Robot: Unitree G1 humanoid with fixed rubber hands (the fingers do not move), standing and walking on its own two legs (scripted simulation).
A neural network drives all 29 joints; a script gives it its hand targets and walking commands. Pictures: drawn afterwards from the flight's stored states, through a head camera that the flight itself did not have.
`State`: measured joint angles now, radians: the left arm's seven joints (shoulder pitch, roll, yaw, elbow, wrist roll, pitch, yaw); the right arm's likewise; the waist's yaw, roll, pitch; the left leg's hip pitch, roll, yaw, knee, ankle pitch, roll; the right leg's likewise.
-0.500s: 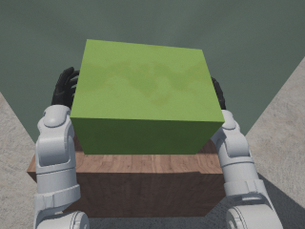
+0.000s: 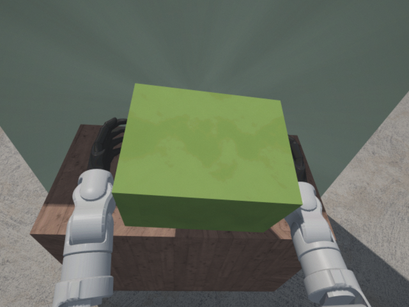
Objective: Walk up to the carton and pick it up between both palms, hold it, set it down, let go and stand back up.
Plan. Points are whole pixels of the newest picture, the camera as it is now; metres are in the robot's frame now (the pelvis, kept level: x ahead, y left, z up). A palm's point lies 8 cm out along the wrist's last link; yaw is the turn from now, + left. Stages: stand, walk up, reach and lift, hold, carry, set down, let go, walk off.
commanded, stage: set down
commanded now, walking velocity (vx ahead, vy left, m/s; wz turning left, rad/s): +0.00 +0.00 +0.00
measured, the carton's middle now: (203, 162) +0.34 -0.01 +0.11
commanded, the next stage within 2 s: none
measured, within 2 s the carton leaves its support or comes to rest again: neither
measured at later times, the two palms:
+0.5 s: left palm (107, 168) +0.34 +0.17 +0.09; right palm (289, 181) +0.32 -0.19 +0.07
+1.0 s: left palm (118, 175) +0.36 +0.16 +0.05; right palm (287, 182) +0.34 -0.20 +0.04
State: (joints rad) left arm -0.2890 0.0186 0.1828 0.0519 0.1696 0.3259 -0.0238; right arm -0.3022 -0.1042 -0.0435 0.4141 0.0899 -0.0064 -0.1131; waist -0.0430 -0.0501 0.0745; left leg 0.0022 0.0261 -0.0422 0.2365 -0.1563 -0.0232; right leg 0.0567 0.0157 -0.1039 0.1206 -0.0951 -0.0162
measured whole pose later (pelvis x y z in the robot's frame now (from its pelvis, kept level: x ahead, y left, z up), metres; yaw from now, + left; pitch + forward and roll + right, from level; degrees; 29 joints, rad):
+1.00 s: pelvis +0.00 +0.00 +0.00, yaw +1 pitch +4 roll +0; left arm -0.42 0.00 0.27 0.62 0.19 -0.10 0.01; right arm -0.45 -0.06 -0.25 0.80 -0.11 -0.25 -0.02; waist -0.06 0.00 0.01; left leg -0.15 0.02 -0.07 0.18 -0.10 -0.03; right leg -0.10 0.01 -0.13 0.09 -0.06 -0.02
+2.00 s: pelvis +0.01 +0.01 -0.01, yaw +0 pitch +23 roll -1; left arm -0.53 0.01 0.22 0.99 0.09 -0.44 0.11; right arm -0.51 -0.12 -0.31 0.93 -0.16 -0.40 0.01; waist -0.06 0.08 -0.15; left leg -0.52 0.01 -0.05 0.20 -0.07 -0.02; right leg -0.47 0.00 -0.11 0.10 -0.02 -0.01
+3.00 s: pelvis -0.01 +0.01 -0.03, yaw -4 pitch +38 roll +0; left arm -0.57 0.01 0.19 1.07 0.02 -0.56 0.14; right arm -0.60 -0.17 -0.29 1.10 -0.06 -0.53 0.06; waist 0.00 0.05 -0.31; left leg -0.88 0.02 0.02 0.29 -0.07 -0.01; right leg -0.88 0.01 -0.04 0.24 -0.02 -0.01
